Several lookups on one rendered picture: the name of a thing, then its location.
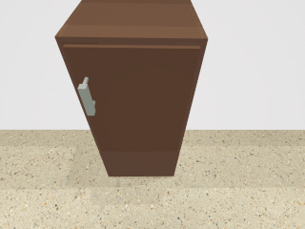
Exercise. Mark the handle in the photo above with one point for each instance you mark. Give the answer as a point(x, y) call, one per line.
point(86, 97)

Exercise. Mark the cupboard door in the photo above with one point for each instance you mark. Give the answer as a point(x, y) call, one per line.
point(141, 93)

